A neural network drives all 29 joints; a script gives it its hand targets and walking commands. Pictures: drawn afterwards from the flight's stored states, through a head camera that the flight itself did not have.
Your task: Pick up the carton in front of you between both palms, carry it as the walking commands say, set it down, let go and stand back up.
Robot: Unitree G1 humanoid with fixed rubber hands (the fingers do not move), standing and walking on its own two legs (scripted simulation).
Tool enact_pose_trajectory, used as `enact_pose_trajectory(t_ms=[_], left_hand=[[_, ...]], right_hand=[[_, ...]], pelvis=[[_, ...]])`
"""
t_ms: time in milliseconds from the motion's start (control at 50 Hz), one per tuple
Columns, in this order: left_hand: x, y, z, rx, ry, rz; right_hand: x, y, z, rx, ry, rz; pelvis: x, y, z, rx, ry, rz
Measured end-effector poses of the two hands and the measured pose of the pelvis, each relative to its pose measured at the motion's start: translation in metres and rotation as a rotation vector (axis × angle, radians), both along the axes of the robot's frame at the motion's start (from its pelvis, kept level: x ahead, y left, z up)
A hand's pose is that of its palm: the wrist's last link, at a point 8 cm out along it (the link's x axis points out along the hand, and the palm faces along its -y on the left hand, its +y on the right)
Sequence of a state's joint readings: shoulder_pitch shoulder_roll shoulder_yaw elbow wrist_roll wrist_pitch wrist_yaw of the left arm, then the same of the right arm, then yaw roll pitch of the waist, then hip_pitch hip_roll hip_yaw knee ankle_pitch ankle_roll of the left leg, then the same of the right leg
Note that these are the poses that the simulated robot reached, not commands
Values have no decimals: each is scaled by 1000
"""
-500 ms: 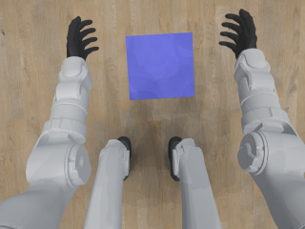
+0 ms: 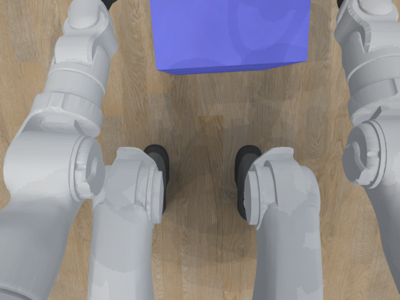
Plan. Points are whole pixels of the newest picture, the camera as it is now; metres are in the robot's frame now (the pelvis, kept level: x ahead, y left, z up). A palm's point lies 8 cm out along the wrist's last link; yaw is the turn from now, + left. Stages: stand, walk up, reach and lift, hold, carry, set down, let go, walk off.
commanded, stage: reach and lift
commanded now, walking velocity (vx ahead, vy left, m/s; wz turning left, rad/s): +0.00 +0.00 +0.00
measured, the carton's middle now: (222, 10) +0.54 -0.05 -0.27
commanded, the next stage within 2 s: none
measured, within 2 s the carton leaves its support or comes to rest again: leaves its support in 0.90 s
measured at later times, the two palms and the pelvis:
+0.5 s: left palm out of the picture +0.54 +0.12 -0.19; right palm out of the picture +0.54 -0.21 -0.19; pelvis +0.00 +0.00 -0.02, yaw +0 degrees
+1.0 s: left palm out of the picture +0.54 +0.11 -0.16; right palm out of the picture +0.53 -0.19 -0.17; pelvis +0.01 +0.00 -0.02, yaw -1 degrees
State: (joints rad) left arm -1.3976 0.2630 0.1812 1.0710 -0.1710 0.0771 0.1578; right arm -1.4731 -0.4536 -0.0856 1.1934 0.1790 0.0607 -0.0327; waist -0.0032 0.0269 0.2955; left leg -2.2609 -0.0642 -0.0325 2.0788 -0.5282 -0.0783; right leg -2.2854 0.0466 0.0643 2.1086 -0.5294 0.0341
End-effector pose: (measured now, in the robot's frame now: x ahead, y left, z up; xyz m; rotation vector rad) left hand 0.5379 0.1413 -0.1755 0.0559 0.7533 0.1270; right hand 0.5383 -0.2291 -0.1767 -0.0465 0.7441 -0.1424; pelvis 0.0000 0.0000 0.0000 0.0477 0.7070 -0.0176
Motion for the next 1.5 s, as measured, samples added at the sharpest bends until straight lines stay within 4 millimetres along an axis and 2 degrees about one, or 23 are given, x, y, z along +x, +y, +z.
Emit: enact_pose_trajectory(t_ms=[80,160,260,440,500,580,840,940,1020,1160,1240,1340,1500], left_hand=[[1,0,-20,-9,-3,1],[5,1,-27,1,-13,-9],[12,-6,-21,-9,-37,-21],[5,-13,-18,-14,-16,-26],[4,-17,-18,-22,-19,-37],[7,-35,-18,-45,-24,-62],[12,-35,-14,-37,10,-26],[11,-35,-1,-24,3,2],[3,-36,24,-39,-36,8],[-13,-42,101,-74,-83,12],[-21,-44,138,-81,-64,-2],[-30,-41,171,-66,-52,-7],[-36,-37,211,-65,-66,-11]], right_hand=[[0,2,-21,-13,8,4],[4,4,-27,-8,-8,-1],[8,5,-21,-6,-33,-3],[1,10,-17,4,-14,3],[1,16,-17,11,-15,17],[4,30,-17,17,-17,29],[8,34,-13,20,24,51],[0,37,-7,19,20,34],[-8,36,19,34,-20,13],[-28,30,101,57,-67,-43],[-38,29,139,55,-46,-47],[-46,32,172,48,-34,-44],[-54,36,210,47,-48,-50]], pelvis=[[2,-2,-11,-2,-40,10],[6,-3,-18,-5,-61,8],[10,-2,-22,-7,-60,7],[7,1,-19,-7,-44,3],[5,1,-17,-8,-46,4],[2,1,-16,-11,-53,6],[5,0,-24,-15,-75,10],[10,0,-25,-15,-55,8],[11,2,-19,-15,-39,-3],[5,7,11,-17,-20,-23],[0,8,35,-17,-4,-33],[-3,9,62,-16,14,-37],[3,10,97,-21,28,-35]])
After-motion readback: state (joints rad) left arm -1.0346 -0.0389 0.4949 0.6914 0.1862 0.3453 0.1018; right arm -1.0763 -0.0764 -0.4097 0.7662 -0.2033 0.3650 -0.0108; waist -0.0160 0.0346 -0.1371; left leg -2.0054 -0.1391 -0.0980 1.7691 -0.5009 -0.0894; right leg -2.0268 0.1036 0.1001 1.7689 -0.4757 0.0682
